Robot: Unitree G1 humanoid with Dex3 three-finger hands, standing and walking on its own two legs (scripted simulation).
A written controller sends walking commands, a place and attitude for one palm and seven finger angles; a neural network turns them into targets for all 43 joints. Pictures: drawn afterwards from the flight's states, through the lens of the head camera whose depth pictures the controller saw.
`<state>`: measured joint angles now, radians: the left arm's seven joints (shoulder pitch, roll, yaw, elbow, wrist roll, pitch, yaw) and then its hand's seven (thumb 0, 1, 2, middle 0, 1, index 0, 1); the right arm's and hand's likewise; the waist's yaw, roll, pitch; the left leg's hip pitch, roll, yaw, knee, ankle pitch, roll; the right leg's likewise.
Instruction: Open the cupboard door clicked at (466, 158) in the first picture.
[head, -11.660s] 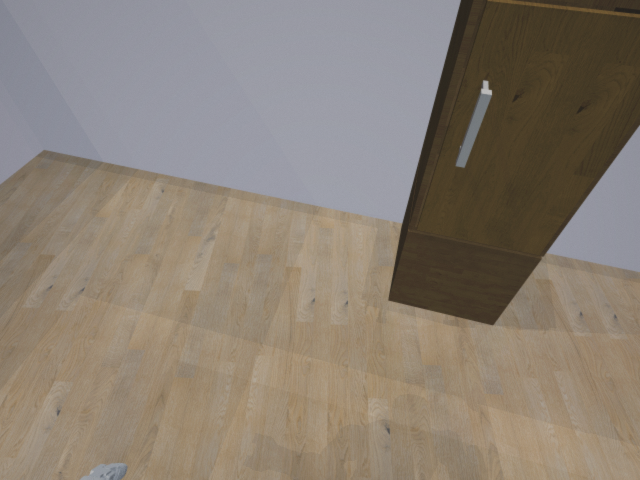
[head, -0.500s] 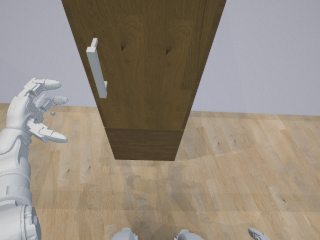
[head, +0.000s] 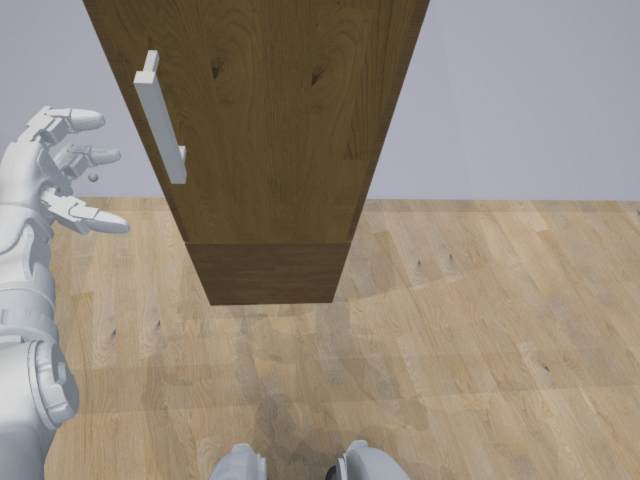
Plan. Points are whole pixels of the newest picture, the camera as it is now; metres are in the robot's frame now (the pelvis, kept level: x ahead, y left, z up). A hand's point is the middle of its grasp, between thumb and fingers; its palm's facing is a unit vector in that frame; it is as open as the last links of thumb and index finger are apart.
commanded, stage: move the hooked fingers beside the handle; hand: left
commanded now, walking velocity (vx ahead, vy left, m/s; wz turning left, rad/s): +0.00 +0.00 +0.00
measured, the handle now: (166, 123) +0.55 +0.18 +0.08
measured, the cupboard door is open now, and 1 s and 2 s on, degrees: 0 0 0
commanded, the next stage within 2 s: slide the fingers in behind the handle in 1.08 s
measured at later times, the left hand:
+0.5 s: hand (108, 146) +0.52 +0.25 +0.07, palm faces +0.00 -1.00 +0.00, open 14.0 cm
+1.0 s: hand (105, 157) +0.50 +0.25 +0.07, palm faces +0.01 -1.00 +0.00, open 14.0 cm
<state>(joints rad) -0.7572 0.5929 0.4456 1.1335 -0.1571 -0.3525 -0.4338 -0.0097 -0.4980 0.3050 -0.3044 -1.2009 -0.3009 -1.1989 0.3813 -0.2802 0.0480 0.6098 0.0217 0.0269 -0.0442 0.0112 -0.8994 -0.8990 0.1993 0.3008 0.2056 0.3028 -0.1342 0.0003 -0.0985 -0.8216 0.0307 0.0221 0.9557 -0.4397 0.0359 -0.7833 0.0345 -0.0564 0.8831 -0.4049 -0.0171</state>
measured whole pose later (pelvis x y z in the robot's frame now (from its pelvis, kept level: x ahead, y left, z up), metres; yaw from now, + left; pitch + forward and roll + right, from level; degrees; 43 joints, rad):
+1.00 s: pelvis +0.01 +0.01 -0.01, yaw -1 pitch +21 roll -4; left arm -0.87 0.64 0.45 1.20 -0.11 -0.35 -0.39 -0.01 -0.50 0.31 -0.30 -1.20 -0.30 -1.20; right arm 0.37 -0.28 0.06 0.58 0.00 0.09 -0.02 0.01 -0.90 -0.90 0.20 0.30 0.21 0.30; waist -0.17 0.00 -0.10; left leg -0.90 0.04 0.01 1.00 -0.47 0.04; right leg -0.85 0.04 -0.06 0.90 -0.42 -0.01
